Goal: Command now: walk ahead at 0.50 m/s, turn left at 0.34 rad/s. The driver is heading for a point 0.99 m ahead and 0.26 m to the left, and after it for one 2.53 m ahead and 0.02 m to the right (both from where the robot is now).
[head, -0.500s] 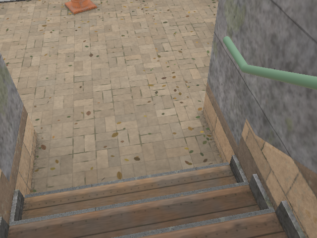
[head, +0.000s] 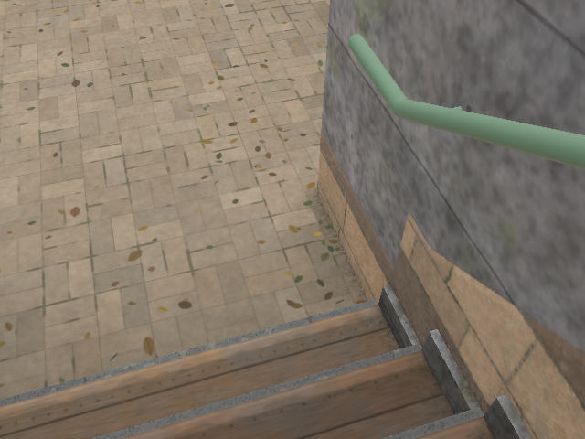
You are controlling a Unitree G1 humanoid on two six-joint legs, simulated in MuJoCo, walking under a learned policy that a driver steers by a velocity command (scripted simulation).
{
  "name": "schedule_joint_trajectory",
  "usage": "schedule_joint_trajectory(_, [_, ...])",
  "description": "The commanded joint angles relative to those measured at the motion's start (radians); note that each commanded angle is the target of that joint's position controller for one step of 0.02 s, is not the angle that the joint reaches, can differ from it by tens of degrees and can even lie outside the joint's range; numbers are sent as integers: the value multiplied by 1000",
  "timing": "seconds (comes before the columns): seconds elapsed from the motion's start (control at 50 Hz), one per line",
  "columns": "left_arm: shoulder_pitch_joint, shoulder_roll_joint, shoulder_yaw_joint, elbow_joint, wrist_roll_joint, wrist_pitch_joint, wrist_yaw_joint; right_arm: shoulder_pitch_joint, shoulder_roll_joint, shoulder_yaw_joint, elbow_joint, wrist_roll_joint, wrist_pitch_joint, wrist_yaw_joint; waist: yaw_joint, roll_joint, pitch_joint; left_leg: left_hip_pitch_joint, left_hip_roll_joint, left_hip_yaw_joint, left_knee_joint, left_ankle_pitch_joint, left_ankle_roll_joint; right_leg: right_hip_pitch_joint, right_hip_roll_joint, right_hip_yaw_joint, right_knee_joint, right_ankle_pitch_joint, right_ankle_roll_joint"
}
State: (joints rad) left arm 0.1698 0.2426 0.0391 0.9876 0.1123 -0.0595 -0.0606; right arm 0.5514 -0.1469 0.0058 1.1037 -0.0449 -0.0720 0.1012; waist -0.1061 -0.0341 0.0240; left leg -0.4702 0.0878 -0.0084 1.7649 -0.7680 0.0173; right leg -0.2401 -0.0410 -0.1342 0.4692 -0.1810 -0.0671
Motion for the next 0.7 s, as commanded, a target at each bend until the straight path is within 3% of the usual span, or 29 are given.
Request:
schedule_joint_trajectory(0.02, [201,-3,-16,17,-3,-19,19,-73,-39,-21,-132,-7,-34,-39,42,42,43,-278,104,-98,-358,407,65,23,-338,149,-59,663,-186])
schedule_joint_trajectory(0.04, [202,-15,-16,13,-30,-51,30,-16,-12,-25,-86,-25,-23,-44,39,16,72,-159,83,-77,-494,560,73,-117,-294,98,-139,539,-202])
schedule_joint_trajectory(0.06, [191,-31,-29,0,-38,-66,34,-1,9,-26,-59,-44,-22,-40,36,40,96,-134,74,-90,-593,701,80,-174,-298,83,-176,450,-223])
schedule_joint_trajectory(0.08, [226,-1,-24,12,-16,-68,34,-4,5,-35,-60,-48,-19,-37,37,15,73,-161,74,-71,-595,721,77,-152,-300,75,-136,459,-233])
schedule_joint_trajectory(0.1, [192,-5,-31,-4,11,-70,39,48,25,-22,-46,-55,-21,-19,2,-25,45,-113,83,-86,-589,792,87,-191,-287,64,-81,433,-218])
schedule_joint_trajectory(0.12, [208,-15,-35,-9,20,-66,34,39,5,-30,-46,-45,-28,-9,9,-19,46,-95,70,-74,-591,797,82,-211,-293,52,-56,422,-208])
schedule_joint_trajectory(0.14, [273,-93,-58,33,19,-72,56,-114,-5,-20,-106,-63,-26,-8,78,18,52,-294,146,-172,-818,979,76,-21,-318,78,-41,275,-167])
schedule_joint_trajectory(0.16, [378,-85,-63,79,-2,-81,67,-207,-24,-22,-147,-56,-19,-20,116,8,87,-389,137,-175,-910,1045,61,85,-332,110,4,237,-161])
schedule_joint_trajectory(0.18, [407,-79,-72,104,4,-88,77,-213,-22,-11,-136,-35,-19,-32,118,65,74,-345,140,-184,-1082,1299,42,80,-284,34,109,136,-103])
schedule_joint_trajectory(0.2, [410,-55,-76,94,24,-87,69,-237,-55,-15,-135,-33,-18,-28,124,55,60,-189,90,-112,-1094,1376,30,-49,-238,-8,142,107,-98])
schedule_joint_trajectory(0.22, [365,-48,-81,72,39,-80,54,-257,-94,-26,-148,-42,-7,-25,100,-12,60,-29,48,-36,-1062,1332,44,-195,-222,-32,127,19,-79])
schedule_joint_trajectory(0.26, [306,27,-63,42,25,-73,38,-412,-133,-38,-225,-64,7,-12,126,18,136,50,20,28,-1103,1201,55,-271,-235,-33,167,-111,-48])
schedule_joint_trajectory(0.3, [415,43,-49,82,-26,-52,71,-506,-116,-31,-253,-79,10,-19,180,0,191,-106,55,1,-1278,1056,61,-28,-324,72,219,-62,-33])
schedule_joint_trajectory(0.34, [473,71,-24,106,-16,-18,98,-503,-92,-25,-237,-76,12,-34,208,9,198,-110,58,16,-1416,979,67,106,-366,105,289,46,-14])
schedule_joint_trajectory(0.36, [458,81,-14,96,3,-9,98,-422,-105,-33,-198,-68,5,-46,187,36,164,15,32,63,-1470,1052,62,100,-322,61,400,83,-2])
schedule_joint_trajectory(0.38, [399,92,-13,90,15,5,75,-231,-133,-60,-103,-47,-12,-53,93,82,67,344,-15,127,-1490,1244,61,-21,-247,-34,601,16,35])
schedule_joint_trajectory(0.4, [365,83,-16,75,16,14,34,-7,-274,-122,-52,-41,-31,-65,-22,126,-57,737,-30,157,-1456,1398,106,-219,-157,-75,848,-49,84])
schedule_joint_trajectory(0.42, [489,-64,-37,52,-19,16,-10,185,-420,-156,-26,-46,-23,-68,-7,345,-412,1244,172,-79,-1094,2007,343,-462,-10,-85,1385,-721,176])
schedule_joint_trajectory(0.44, [313,-11,-23,-66,-62,0,-40,286,-429,-162,-13,-40,-17,-67,-83,279,-527,1349,280,-272,-1087,2125,427,-644,-1,21,1584,-781,181])
schedule_joint_trajectory(0.46, [46,42,-11,-189,-99,-27,-24,220,-385,-159,-57,-21,-24,-84,-131,189,-346,1198,315,-323,-1160,1875,428,-870,-34,57,1576,-813,181])
schedule_joint_trajectory(0.48, [-23,76,-7,-245,-109,-47,12,93,-327,-142,-110,-6,-23,-84,-84,125,-249,926,339,-322,-1205,1620,427,-876,-95,113,1518,-799,162])
schedule_joint_trajectory(0.52, [99,63,-12,-221,-80,-51,73,-92,-187,-81,-151,-35,-10,-46,108,17,-42,310,331,-253,-1277,1400,383,-628,-144,202,1231,-574,105])
schedule_joint_trajectory(0.54, [203,-11,-23,-174,-52,-48,86,-179,-108,-43,-189,-30,-30,-53,176,-3,21,21,244,-196,-1332,1326,324,-434,-148,227,971,-282,71])
schedule_joint_trajectory(0.56, [235,-11,-18,-180,-60,-35,90,-191,-154,-53,-214,-26,-46,-57,208,129,61,-96,203,-194,-1352,1344,347,-393,-79,162,1020,-199,68])
schedule_joint_trajectory(0.58, [259,18,-10,-156,-57,-26,70,-198,-152,-47,-237,-12,-53,-61,189,77,30,-163,184,-174,-1370,1231,355,-359,-65,165,829,30,80])
schedule_joint_trajectory(0.62, [193,-3,-13,-182,-66,-19,39,-202,-232,-54,-264,-33,-47,-62,191,121,-64,-196,102,-179,-1301,1236,313,-247,-19,119,754,167,108])
schedule_joint_trajectory(0.64, [256,8,-18,-154,-55,-20,20,-218,-237,-54,-269,-69,-42,-63,205,100,-88,-232,66,-168,-1211,1177,281,-208,2,115,841,272,115])
schedule_joint_trajectory(0.66, [268,21,-13,-171,-48,-23,23,-216,-214,-46,-273,-66,-40,-61,211,103,-88,-261,64,-190,-1172,1120,272,-183,4,111,858,232,124])
schedule_joint_trajectory(0.7, [176,76,1,-246,-35,-32,52,-214,-223,-49,-291,-45,-39,-68,181,114,-110,-173,88,-312,-1117,1141,294,-228,20,145,908,9,151])
